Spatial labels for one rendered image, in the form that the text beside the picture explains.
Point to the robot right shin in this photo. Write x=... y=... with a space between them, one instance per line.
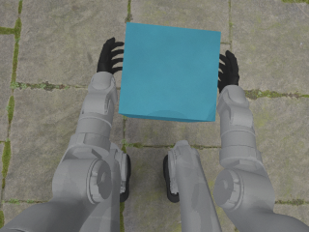
x=173 y=183

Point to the robot right hand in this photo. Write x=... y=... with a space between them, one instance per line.
x=230 y=71

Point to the left robot upper arm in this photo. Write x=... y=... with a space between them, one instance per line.
x=78 y=186

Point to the robot left hand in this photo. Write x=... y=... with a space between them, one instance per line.
x=105 y=61

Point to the right robot foot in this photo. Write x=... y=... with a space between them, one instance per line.
x=173 y=197

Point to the right robot upper arm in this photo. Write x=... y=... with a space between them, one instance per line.
x=248 y=200

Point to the carton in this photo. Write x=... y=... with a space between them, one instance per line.
x=169 y=73

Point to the robot right forearm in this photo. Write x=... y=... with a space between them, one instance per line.
x=237 y=132

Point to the robot left forearm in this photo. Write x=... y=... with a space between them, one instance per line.
x=91 y=138

